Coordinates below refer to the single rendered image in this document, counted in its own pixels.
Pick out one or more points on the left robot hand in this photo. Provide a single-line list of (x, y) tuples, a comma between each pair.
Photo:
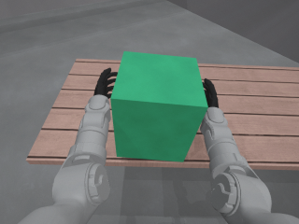
[(101, 87)]

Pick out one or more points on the robot right forearm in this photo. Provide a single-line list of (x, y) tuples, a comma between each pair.
[(221, 147)]

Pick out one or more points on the robot left forearm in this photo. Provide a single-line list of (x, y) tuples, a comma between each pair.
[(91, 141)]

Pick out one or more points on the table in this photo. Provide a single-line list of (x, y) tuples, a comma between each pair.
[(260, 103)]

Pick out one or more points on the carton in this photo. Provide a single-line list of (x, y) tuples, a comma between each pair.
[(158, 103)]

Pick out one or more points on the right robot hand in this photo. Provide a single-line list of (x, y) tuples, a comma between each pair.
[(210, 93)]

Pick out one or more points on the robot left upper arm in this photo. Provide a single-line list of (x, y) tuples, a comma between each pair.
[(77, 192)]

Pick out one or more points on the robot right upper arm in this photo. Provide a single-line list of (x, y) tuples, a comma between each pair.
[(243, 199)]

